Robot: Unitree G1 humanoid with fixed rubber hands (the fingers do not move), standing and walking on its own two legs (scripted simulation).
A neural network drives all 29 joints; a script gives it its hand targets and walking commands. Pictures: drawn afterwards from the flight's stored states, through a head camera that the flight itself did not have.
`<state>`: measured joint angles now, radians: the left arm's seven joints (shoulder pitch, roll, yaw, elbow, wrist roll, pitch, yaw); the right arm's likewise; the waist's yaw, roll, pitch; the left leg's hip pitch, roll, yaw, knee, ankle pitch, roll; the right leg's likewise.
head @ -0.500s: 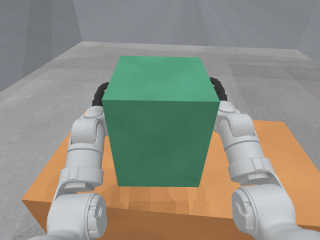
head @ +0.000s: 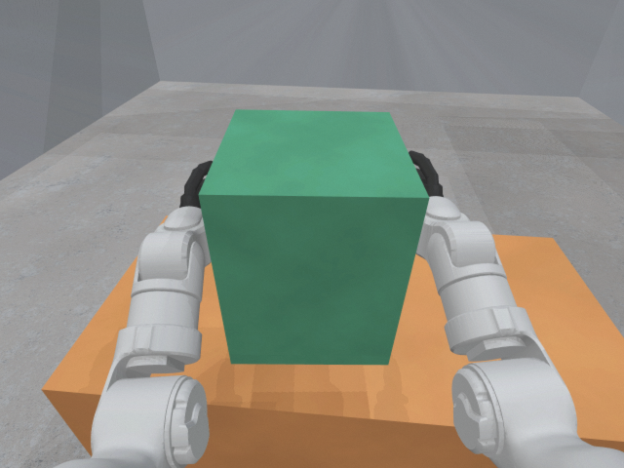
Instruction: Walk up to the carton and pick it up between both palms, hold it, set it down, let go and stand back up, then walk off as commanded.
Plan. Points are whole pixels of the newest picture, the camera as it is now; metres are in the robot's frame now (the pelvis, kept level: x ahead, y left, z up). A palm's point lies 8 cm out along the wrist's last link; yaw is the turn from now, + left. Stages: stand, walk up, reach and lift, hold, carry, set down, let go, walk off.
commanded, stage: hold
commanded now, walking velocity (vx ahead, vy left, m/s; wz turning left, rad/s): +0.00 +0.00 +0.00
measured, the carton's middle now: (311, 236) +0.36 +0.02 +0.19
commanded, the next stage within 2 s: none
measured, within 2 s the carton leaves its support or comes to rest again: neither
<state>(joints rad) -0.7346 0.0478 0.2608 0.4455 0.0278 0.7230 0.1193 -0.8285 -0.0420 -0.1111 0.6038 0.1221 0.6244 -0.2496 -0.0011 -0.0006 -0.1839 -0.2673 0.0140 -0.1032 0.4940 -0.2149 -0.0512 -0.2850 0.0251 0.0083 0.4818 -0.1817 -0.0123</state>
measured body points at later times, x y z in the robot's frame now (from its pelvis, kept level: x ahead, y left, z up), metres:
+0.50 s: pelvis +0.00 +0.00 +0.00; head -0.08 +0.00 +0.44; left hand +0.38 +0.17 +0.21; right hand +0.39 -0.13 +0.22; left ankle +0.03 +0.15 -0.74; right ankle +0.05 -0.11 -0.74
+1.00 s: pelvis +0.00 +0.00 +0.00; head -0.08 +0.00 +0.44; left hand +0.38 +0.17 +0.21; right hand +0.39 -0.13 +0.22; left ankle +0.03 +0.15 -0.74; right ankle +0.05 -0.11 -0.74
